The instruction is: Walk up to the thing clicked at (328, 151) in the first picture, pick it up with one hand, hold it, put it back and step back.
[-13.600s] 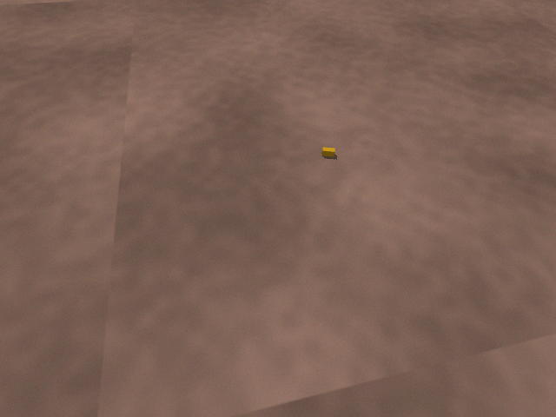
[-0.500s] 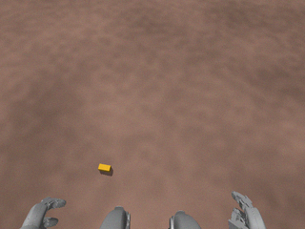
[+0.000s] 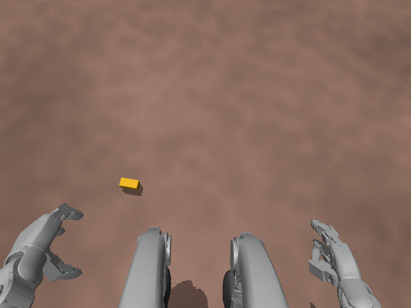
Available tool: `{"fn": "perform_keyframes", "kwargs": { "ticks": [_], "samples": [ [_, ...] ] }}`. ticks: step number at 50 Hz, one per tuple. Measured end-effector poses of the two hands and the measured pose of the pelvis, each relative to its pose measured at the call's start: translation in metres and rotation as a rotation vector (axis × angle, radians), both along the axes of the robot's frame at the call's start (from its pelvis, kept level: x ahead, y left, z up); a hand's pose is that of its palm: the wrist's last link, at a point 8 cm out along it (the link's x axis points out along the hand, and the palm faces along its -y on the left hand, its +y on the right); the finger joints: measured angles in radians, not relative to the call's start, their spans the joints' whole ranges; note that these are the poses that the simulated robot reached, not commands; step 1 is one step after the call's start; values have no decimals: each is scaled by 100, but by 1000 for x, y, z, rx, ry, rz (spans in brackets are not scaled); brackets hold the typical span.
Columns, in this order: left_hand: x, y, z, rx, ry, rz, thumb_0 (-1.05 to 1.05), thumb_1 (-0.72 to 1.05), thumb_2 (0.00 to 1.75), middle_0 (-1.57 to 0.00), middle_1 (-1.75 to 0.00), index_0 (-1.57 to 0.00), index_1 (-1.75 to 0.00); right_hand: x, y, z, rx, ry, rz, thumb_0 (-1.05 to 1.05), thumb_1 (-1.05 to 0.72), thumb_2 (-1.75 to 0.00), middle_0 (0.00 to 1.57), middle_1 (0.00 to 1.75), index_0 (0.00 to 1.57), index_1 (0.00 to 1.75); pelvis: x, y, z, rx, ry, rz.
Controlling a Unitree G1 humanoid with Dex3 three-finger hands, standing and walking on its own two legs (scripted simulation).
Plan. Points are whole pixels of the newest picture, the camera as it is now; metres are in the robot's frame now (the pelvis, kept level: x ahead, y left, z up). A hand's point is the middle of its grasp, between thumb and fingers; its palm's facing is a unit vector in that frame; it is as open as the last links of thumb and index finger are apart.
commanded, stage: rise first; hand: left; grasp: from above
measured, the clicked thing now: (129, 184) +0.47 +0.27 -0.55
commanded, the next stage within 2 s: none
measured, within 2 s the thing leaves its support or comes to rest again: neither
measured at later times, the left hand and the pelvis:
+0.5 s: hand (90, 210) +0.33 +0.31 -0.31, palm faces -0.52 -0.19 -0.83, open 11.8 cm; pelvis -0.06 +0.00 -0.18, yaw -5 degrees
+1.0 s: hand (99, 198) +0.37 +0.32 -0.38, palm faces -0.51 -0.02 -0.86, open 11.7 cm; pelvis -0.06 +0.00 -0.23, yaw -7 degrees
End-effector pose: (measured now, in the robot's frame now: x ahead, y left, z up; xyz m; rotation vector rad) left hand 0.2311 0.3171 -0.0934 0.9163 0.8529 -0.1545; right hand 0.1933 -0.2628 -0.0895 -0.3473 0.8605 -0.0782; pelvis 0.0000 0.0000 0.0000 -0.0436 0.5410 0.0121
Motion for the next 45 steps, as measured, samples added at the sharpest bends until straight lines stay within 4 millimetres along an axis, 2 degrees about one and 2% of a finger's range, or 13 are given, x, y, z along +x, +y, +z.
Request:
{"fn": "perform_keyframes", "kwargs": {
  "ticks": [5,10,14,18,24,30,36,45],
  "samples": [
    [29,0,-40,84,-69,-107,0,-30,78,-40,-74,-37,-76,-21,-4,-64,18,78,-16,0,-93,-91,20,30,20,30,-18,-3,-47,-4,41,-8],
    [49,1,-80,145,-73,-197,0,-28,77,-40,-73,-37,-74,-57,-6,-120,34,182,-30,0,-93,-91,20,30,20,30,-35,-6,-87,-9,63,-19],
    [62,1,-109,180,-77,-291,0,-27,76,-40,-72,-38,-73,-91,-10,-155,27,266,-46,0,-94,-91,20,30,20,30,-47,-8,-118,-15,62,-28],
    [79,1,-131,202,-123,-378,0,-25,75,-41,-70,-40,-71,-124,-14,-181,5,347,-64,0,-96,-91,20,30,21,30,-56,-8,-146,-26,50,-35],
    [102,3,-159,242,-179,-471,0,-19,74,-44,-67,-44,-68,-162,-19,-202,-33,441,-94,0,-95,-91,20,30,20,30,-64,-4,-177,-48,33,-46],
    [120,3,-185,280,-202,-530,0,-14,75,-45,-64,-44,-64,-183,-19,-211,-61,505,-115,0,-92,-90,20,30,20,30,-65,1,-195,-70,25,-52],
    [134,4,-203,319,-219,-565,0,-13,73,-45,-61,-44,-62,-188,-17,-218,-78,547,-116,0,-91,-90,20,30,21,30,-62,4,-207,-83,24,-54],
    [145,3,-224,353,-203,-611,0,-13,71,-44,-60,-43,-60,-183,-17,-230,-87,574,-105,0,-90,-90,20,30,21,30,-57,4,-221,-91,27,-60]
  ]
}}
